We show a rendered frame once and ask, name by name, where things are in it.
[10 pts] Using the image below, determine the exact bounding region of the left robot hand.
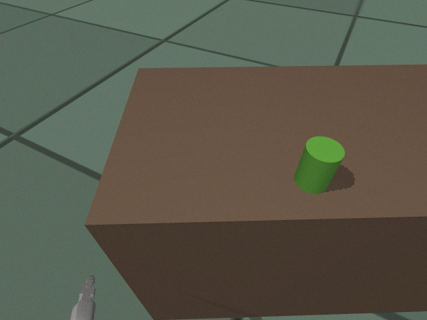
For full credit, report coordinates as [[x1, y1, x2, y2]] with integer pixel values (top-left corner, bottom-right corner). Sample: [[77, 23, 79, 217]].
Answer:
[[70, 275, 96, 320]]

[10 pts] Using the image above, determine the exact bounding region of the can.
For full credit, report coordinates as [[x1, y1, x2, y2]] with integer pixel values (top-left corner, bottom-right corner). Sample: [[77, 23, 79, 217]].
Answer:
[[294, 136, 345, 194]]

